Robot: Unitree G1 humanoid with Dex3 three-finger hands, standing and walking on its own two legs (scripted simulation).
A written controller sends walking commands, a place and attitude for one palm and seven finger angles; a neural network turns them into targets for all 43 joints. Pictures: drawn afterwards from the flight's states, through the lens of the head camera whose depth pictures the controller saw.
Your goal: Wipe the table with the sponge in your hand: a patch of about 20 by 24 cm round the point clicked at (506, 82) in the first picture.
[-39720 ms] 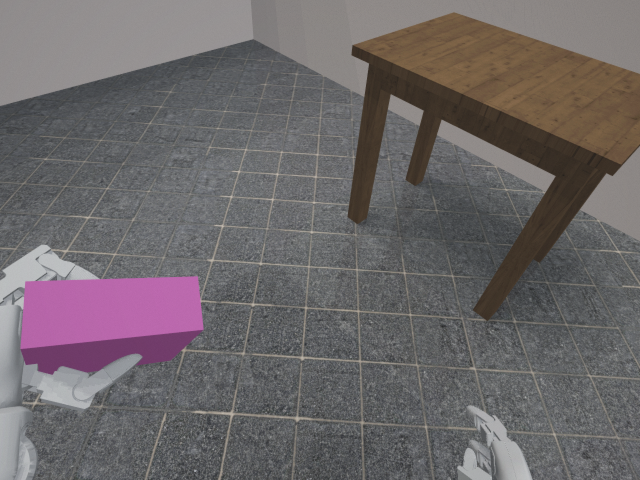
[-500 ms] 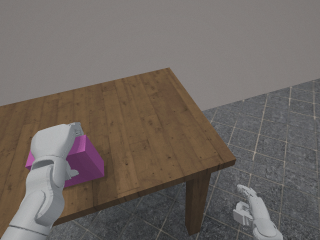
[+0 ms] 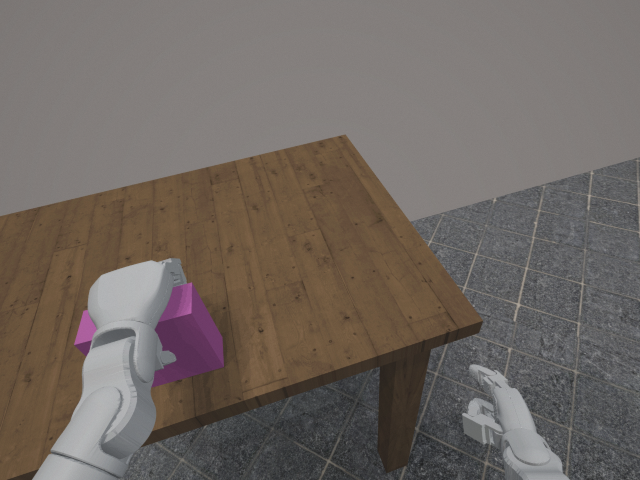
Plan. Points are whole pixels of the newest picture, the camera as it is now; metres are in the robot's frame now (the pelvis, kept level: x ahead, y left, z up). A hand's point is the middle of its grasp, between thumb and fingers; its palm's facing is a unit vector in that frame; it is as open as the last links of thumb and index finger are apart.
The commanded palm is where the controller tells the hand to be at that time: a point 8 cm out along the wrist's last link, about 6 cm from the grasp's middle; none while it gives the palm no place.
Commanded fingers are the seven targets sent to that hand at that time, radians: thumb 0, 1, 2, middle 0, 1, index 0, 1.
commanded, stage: wipe forward along the first lane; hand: left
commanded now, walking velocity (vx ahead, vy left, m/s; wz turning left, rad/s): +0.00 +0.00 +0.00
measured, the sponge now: (164, 349) +0.25 +0.27 +0.03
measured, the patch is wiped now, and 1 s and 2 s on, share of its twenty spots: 0.05 0.25 0.50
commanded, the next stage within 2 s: slide across to the middle lane in 1.50 s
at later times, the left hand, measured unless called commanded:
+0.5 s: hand (159, 291) +0.30 +0.28 +0.09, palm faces -0.06 -0.05 -1.00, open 9.6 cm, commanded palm +0.29 +0.28 +0.13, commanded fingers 0.00 0.10 1.30 -1.20 -1.60 -1.20 -1.60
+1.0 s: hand (163, 265) +0.35 +0.29 +0.09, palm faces -0.11 -0.01 -0.99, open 9.7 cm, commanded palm +0.34 +0.30 +0.13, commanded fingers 0.00 0.10 1.30 -1.20 -1.60 -1.20 -1.60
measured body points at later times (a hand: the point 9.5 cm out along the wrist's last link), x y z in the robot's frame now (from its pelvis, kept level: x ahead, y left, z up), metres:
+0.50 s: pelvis +0.00 -0.02 +0.00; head -0.01 -0.06 +0.44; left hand +0.30 +0.28 +0.14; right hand +0.20 -0.26 -0.11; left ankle +0.02 +0.10 -0.74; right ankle -0.01 -0.09 -0.74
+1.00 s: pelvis -0.02 -0.03 -0.01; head +0.00 -0.07 +0.44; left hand +0.35 +0.29 +0.15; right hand +0.14 -0.29 -0.14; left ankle +0.02 +0.09 -0.74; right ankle -0.01 -0.09 -0.74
